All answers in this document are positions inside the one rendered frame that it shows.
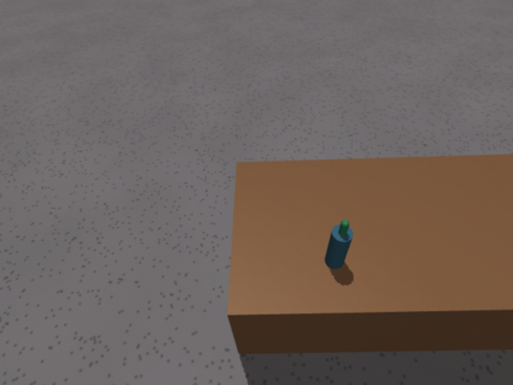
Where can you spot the bottle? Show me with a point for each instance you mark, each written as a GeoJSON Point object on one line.
{"type": "Point", "coordinates": [339, 242]}

